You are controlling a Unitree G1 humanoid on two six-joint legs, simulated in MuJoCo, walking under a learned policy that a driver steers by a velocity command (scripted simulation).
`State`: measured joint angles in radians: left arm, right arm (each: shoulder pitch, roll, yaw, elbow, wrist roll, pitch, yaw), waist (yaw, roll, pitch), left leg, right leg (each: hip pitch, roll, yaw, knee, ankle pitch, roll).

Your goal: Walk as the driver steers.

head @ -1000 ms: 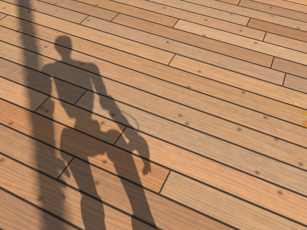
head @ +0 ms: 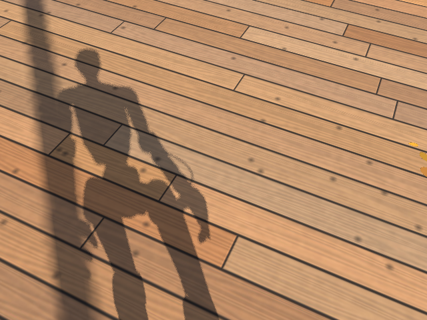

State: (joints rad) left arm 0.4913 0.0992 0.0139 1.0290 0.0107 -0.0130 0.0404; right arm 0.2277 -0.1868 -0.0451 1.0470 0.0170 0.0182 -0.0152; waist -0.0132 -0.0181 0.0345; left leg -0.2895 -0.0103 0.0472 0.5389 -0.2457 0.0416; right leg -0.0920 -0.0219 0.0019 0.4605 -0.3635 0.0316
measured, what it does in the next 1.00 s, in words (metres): stands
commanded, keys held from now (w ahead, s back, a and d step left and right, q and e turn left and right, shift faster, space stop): w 0.70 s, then no key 0.30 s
